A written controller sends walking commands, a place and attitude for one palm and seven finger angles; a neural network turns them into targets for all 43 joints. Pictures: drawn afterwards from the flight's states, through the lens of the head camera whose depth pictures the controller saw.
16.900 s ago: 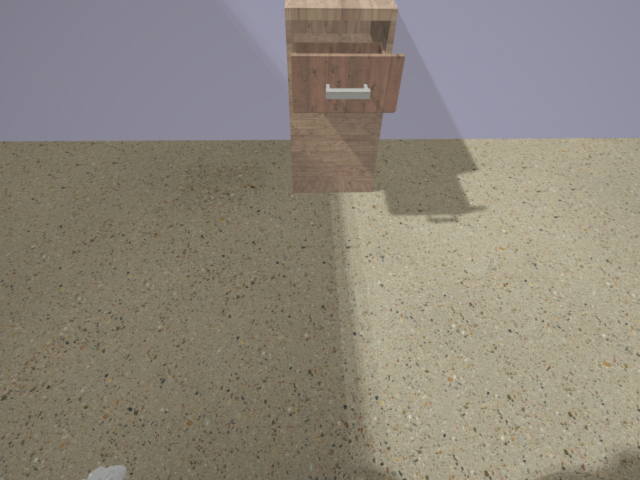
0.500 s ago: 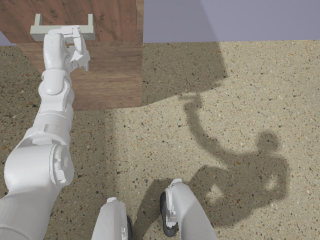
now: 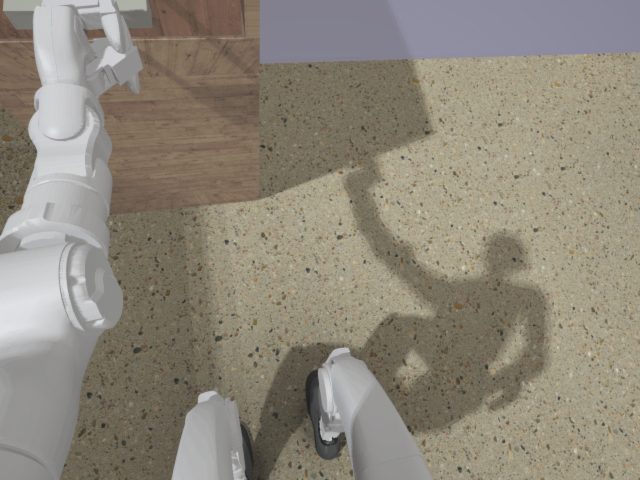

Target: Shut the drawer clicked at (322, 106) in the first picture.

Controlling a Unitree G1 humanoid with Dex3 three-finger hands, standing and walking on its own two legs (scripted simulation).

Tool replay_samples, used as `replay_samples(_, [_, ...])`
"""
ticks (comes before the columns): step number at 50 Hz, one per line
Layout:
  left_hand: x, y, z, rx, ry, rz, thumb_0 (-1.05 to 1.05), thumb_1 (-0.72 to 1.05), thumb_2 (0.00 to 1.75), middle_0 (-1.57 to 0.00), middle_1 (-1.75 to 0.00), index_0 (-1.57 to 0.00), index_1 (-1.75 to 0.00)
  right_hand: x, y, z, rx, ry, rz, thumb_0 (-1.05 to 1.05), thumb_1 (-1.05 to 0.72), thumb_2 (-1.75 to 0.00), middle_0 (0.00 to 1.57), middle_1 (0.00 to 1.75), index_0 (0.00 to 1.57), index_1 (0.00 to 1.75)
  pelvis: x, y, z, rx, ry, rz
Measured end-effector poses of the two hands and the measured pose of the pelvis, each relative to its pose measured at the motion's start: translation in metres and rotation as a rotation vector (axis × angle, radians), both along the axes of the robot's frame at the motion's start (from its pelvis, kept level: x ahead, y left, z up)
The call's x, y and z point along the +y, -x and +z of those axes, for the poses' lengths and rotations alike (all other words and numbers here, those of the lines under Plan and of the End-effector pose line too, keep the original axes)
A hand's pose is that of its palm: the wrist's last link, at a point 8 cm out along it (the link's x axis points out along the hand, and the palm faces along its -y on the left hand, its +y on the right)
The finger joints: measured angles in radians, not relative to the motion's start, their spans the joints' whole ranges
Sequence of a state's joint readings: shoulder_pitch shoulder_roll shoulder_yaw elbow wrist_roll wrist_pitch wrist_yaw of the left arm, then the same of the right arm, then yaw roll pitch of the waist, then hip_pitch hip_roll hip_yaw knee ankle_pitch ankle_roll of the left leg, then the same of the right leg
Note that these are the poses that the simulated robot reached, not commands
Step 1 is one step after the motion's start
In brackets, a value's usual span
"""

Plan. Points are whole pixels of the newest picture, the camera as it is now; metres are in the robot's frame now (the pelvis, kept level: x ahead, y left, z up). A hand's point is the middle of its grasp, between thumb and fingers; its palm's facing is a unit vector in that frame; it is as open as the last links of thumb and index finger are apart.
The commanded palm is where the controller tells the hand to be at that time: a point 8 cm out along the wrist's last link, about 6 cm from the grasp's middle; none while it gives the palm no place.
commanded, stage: push the drawer shut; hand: left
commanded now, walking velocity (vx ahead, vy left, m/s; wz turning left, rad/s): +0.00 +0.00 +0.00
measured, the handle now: out of the picture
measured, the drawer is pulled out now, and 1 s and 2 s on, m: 0.00 0.00 0.00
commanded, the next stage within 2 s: pull the fist back off the drawer in 0.36 s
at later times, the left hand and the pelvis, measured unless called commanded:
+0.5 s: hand (119, 47) +0.60 +0.12 +0.05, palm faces +0.00 -1.00 -0.05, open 3.3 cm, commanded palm +0.62 +0.13 +0.05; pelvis -0.03 +0.00 -0.02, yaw +0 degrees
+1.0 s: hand (126, 51) +0.59 +0.12 +0.05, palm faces -0.01 -1.00 -0.03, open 3.3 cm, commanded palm +0.57 +0.13 +0.05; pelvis -0.03 +0.01 -0.02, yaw -1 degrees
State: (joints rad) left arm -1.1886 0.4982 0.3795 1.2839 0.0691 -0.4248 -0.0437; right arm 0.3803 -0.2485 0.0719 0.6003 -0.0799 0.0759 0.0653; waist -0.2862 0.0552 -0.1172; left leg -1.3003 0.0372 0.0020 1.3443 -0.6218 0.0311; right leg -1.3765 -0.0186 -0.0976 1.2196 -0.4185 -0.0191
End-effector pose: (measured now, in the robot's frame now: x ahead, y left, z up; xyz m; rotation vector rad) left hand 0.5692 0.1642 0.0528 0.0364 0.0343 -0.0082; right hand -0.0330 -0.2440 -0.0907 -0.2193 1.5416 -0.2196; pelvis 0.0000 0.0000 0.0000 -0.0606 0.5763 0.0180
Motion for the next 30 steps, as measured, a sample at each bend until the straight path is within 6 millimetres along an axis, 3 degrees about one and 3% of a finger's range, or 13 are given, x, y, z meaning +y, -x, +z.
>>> replay_samples(14, [0.010,-0.004,-0.002,-0.007,-0.011,0.003,0.02,0.66,0.92,-1.40,-1.60,-1.40,-1.60,-0.003,0.018,-0.003,0.027,0.036,0.025,0.00,-0.91,-0.89,0.20,0.30,0.21,0.30,-0.001,0.016,-0.013,0.023,0.021,0.026])
replay_samples(30, [0.012,-0.006,0.002,0.005,-0.020,0.010,0.07,0.61,0.94,-1.40,-1.60,-1.40,-1.60,0.008,0.064,-0.004,0.048,0.057,0.002,0.00,-0.91,-0.89,0.20,0.30,0.21,0.30,0.002,0.041,-0.026,0.041,0.033,0.025])
